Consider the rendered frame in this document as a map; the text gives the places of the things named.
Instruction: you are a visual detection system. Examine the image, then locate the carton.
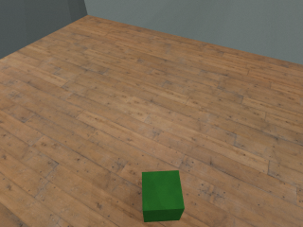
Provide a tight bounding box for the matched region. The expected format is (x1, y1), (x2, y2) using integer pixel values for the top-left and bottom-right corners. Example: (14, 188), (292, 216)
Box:
(142, 170), (185, 222)

